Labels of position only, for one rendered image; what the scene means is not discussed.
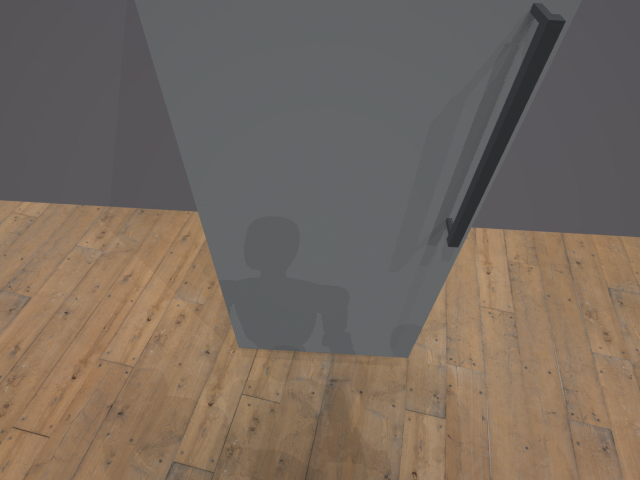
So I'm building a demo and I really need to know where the fridge door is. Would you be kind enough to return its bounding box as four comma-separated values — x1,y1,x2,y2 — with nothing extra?
135,0,582,358

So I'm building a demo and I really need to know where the handle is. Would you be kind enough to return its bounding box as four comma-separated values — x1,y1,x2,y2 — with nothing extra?
446,3,566,247

